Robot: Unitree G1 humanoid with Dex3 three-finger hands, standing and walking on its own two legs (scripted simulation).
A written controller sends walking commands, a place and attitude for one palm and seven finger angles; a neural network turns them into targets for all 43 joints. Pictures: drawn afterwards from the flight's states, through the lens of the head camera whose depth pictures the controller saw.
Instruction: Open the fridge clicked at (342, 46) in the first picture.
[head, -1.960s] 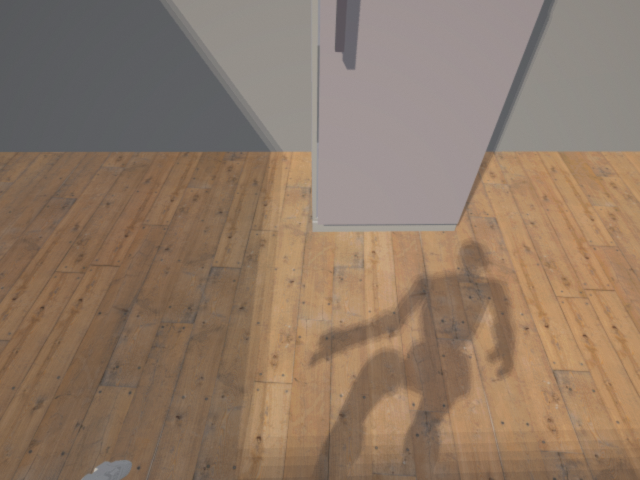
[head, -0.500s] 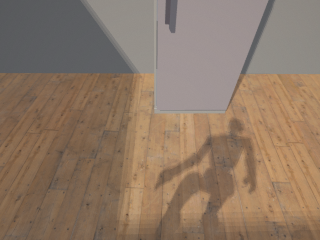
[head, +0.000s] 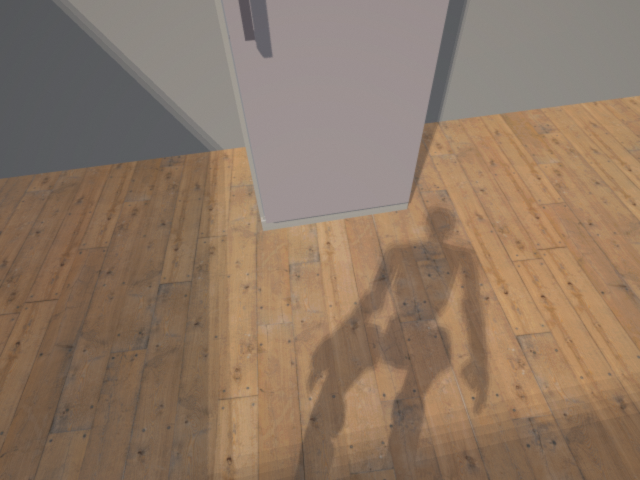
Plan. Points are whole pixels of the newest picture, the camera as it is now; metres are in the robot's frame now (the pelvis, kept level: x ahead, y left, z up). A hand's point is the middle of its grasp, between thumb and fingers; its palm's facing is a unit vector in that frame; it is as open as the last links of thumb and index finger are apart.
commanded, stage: walk to a spot facing it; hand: left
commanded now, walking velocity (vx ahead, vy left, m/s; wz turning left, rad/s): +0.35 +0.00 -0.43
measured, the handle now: out of the picture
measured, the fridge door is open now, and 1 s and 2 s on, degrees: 0 0 0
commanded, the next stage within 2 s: none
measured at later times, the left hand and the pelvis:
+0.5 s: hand (184, 454) +0.18 +0.23 -0.18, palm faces -0.10 -0.98 -0.16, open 7.4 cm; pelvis +0.21 +0.05 +0.00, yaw -13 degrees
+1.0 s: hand (282, 258) +0.54 +0.13 -0.15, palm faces -0.52 -0.84 -0.16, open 7.4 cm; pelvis +0.36 +0.04 +0.01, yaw -30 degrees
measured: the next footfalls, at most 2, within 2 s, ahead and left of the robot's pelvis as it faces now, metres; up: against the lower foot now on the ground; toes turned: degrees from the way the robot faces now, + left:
left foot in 0.44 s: +0.35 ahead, +0.12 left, +0.00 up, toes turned -4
right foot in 1.04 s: +0.41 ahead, -0.10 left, +0.00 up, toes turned -39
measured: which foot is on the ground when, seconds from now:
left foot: up 0.00-0.42, down 0.44-1.00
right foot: down 0.00-0.44, up 0.46-1.00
